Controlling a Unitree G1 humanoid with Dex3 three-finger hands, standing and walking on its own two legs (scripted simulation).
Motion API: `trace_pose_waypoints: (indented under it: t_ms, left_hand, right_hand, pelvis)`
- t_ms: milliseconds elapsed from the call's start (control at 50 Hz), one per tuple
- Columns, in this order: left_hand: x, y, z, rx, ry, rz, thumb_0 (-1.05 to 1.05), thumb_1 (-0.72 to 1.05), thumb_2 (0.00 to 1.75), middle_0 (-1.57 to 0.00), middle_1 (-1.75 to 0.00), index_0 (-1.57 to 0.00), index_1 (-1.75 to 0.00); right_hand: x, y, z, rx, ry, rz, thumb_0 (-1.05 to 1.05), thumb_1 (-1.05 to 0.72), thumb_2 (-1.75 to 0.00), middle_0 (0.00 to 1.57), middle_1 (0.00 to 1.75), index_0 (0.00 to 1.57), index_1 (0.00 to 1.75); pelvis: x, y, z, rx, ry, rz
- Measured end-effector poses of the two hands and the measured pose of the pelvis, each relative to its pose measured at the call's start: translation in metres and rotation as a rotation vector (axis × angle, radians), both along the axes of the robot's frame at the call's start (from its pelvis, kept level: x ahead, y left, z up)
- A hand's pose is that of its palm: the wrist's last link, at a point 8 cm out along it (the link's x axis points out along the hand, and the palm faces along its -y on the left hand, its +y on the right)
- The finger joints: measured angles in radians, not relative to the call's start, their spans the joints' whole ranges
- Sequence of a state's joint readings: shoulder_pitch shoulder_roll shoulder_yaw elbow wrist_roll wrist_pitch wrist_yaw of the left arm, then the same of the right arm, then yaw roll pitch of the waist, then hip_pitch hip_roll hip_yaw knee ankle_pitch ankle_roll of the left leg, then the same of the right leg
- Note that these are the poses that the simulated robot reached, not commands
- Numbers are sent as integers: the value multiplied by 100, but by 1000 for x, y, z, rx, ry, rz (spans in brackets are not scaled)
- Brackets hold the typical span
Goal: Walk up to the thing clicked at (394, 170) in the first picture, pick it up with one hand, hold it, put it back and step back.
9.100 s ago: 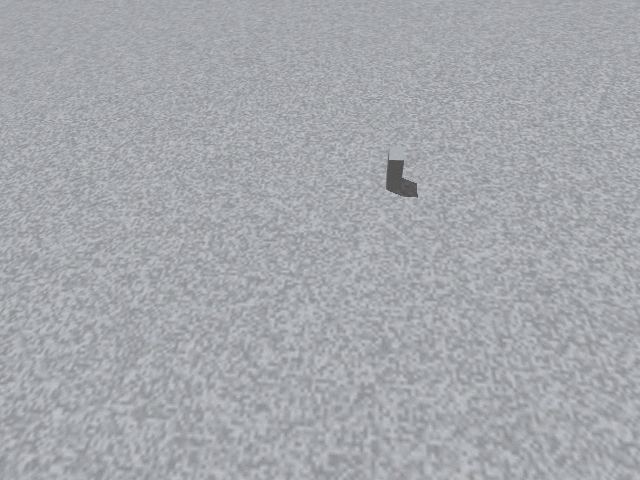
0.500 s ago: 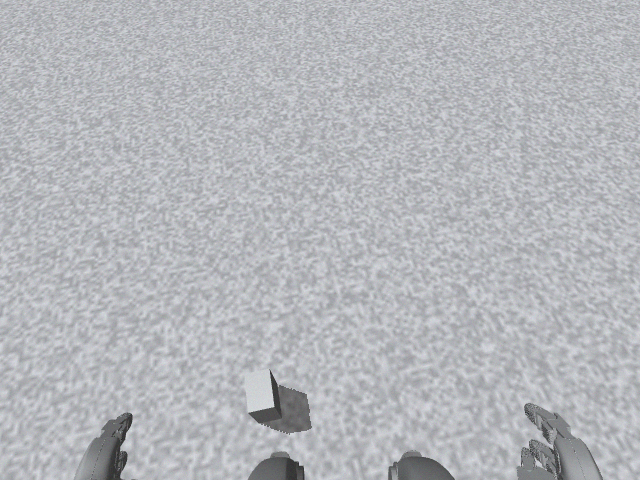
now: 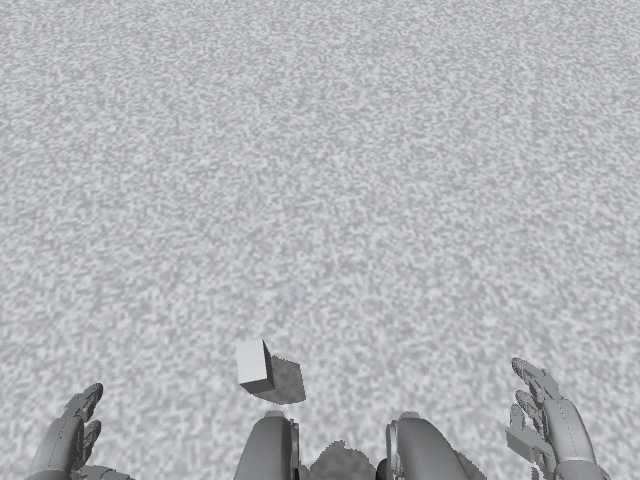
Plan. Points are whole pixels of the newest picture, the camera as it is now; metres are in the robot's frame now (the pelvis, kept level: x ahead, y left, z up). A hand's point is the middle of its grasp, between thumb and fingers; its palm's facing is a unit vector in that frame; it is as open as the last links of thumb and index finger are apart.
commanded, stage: go down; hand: left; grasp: from the side
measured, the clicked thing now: (256, 367) +0.36 +0.19 -0.58
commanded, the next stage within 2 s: approach in 1.88 s
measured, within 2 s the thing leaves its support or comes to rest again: neither
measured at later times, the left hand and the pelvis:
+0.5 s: hand (113, 388) +0.26 +0.35 -0.20, palm faces +0.10 -0.98 -0.20, open 17.4 cm; pelvis -0.05 +0.00 -0.14, yaw -2 degrees
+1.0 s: hand (111, 372) +0.29 +0.38 -0.24, palm faces +0.10 -0.98 -0.14, open 17.1 cm; pelvis -0.07 +0.00 -0.22, yaw -4 degrees
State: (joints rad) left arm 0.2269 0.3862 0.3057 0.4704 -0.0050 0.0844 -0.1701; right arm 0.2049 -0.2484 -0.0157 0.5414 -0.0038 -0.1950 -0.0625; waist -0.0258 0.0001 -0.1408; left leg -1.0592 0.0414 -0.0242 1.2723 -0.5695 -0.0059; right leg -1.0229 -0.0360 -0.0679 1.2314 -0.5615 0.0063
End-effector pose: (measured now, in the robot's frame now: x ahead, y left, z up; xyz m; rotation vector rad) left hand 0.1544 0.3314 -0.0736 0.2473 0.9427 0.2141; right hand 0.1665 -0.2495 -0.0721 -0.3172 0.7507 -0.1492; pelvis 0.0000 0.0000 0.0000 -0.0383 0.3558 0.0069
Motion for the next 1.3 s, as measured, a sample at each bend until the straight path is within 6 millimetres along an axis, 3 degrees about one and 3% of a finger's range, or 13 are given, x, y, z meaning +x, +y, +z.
trace_pose_waypoints:
  t_ms: [260, 500, 660, 860, 1300]
  left_hand:
    - [68, 38, -69, -48, -331, -78, -1, -58, 6, -12, -12, -11, -12]
    - [81, 70, -103, -64, -465, -90, -1, -59, 10, -10, -13, -9, -14]
    - [99, 81, -123, -82, -548, -119, -1, -55, 13, -9, -13, -8, -14]
    - [105, 97, -142, -87, -606, -106, -1, -50, 13, -8, -12, -7, -13]
    - [115, 113, -171, -113, -702, -124, -1, -50, 15, -6, -10, -5, -12]
  right_hand:
    - [-28, -16, -105, -54, 118, 25, 1, -87, -89, 20, 30, 20, 30]
    - [-65, -13, -170, -57, 232, 36, 1, -86, -89, 20, 30, 20, 30]
    - [-80, -18, -199, -86, 240, 46, 1, -86, -89, 20, 30, 21, 30]
    - [-95, -24, -225, -118, 288, 55, 1, -87, -90, 20, 30, 21, 30]
    - [-99, -27, -273, -156, 303, 95, 1, -89, -90, 21, 30, 21, 30]
  pelvis:
    - [-30, 1, -93, -12, 150, -13]
    - [-50, 4, -144, -27, 202, -23]
    - [-64, 3, -177, -39, 208, -33]
    - [-70, 2, -205, -46, 217, -41]
    - [-77, 4, -255, -58, 203, -50]
